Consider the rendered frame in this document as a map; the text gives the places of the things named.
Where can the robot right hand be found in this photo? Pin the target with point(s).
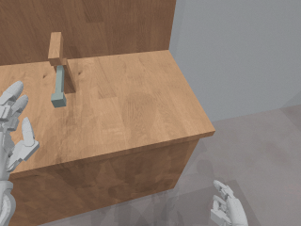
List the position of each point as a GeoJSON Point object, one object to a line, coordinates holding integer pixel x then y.
{"type": "Point", "coordinates": [230, 212]}

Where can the tap lever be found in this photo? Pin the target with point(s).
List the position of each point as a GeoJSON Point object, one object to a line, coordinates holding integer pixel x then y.
{"type": "Point", "coordinates": [58, 98]}

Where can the counter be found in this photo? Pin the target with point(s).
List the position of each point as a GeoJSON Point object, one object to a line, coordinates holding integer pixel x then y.
{"type": "Point", "coordinates": [131, 120]}

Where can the robot left forearm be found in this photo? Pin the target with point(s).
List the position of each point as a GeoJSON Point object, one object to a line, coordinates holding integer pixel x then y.
{"type": "Point", "coordinates": [7, 202]}

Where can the robot left hand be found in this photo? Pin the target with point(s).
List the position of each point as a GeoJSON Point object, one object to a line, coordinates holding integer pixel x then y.
{"type": "Point", "coordinates": [10, 109]}

